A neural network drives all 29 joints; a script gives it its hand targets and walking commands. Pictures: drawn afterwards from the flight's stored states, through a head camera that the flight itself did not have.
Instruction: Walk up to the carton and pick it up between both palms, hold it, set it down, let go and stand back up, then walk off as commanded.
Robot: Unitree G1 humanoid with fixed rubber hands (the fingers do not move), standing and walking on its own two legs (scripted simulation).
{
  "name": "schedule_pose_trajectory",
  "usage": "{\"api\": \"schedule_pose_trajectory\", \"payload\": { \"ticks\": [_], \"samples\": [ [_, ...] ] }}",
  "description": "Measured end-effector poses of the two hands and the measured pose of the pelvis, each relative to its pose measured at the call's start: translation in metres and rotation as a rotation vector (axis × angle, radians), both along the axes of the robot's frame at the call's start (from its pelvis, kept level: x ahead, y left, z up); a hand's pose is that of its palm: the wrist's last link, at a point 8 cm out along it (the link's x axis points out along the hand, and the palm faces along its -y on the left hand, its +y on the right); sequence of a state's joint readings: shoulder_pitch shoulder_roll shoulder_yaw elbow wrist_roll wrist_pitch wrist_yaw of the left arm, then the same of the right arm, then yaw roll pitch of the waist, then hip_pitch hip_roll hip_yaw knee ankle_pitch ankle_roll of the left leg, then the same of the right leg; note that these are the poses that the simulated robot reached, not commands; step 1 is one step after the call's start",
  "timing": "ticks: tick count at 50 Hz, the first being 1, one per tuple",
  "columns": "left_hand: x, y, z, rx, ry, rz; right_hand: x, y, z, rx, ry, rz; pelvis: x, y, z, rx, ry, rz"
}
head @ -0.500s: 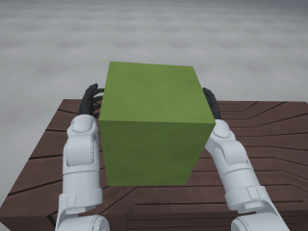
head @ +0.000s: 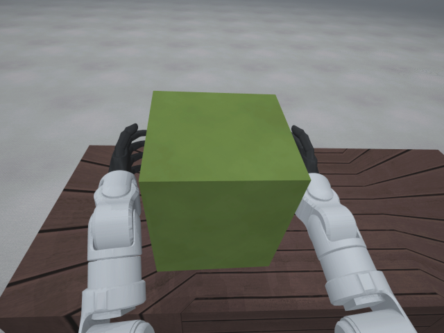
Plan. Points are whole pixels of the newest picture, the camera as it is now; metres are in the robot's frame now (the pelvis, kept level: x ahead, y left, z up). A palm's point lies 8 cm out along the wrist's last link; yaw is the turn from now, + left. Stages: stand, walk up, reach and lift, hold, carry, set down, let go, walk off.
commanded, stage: hold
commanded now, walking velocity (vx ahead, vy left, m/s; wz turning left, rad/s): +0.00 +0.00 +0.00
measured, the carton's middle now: (215, 184) +0.36 +0.01 +0.15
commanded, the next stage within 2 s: none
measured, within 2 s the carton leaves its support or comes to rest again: neither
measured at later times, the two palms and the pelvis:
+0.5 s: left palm (122, 168) +0.35 +0.17 +0.19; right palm (302, 167) +0.36 -0.14 +0.19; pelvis +0.00 +0.00 +0.00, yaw +0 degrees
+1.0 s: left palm (124, 167) +0.35 +0.16 +0.19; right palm (304, 168) +0.36 -0.14 +0.19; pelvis -0.01 +0.00 +0.00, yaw +0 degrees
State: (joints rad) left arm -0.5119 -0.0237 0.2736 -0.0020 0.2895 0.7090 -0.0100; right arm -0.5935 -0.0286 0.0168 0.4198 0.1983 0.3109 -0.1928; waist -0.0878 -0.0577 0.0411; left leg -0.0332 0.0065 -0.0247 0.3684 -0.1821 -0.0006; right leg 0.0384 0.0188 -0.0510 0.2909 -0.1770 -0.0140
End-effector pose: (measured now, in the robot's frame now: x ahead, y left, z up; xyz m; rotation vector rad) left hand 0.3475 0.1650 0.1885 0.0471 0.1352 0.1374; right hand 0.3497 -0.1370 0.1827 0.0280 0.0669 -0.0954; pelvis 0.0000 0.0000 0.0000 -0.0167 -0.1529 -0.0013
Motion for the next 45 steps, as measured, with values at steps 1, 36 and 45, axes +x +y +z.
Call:
{"api": "schedule_pose_trajectory", "payload": {
  "ticks": [1, 36, 45],
  "samples": [
    [0.000, -0.001, 0.001, 0.002, -0.001, 0.000, 0.000, 0.000, 0.000, -0.002, -0.001, -0.001, 0.000, 0.000, 0.000, 0.000, -0.003, 0.001],
    [-0.001, 0.002, 0.000, 0.003, 0.012, -0.002, -0.001, 0.001, 0.001, 0.001, 0.007, -0.004, -0.004, 0.000, 0.000, 0.001, -0.010, 0.006],
    [0.003, -0.001, 0.005, 0.005, 0.026, -0.002, 0.002, -0.002, 0.003, 0.000, 0.018, -0.009, -0.006, 0.000, 0.000, 0.005, -0.001, 0.001]
  ]
}}
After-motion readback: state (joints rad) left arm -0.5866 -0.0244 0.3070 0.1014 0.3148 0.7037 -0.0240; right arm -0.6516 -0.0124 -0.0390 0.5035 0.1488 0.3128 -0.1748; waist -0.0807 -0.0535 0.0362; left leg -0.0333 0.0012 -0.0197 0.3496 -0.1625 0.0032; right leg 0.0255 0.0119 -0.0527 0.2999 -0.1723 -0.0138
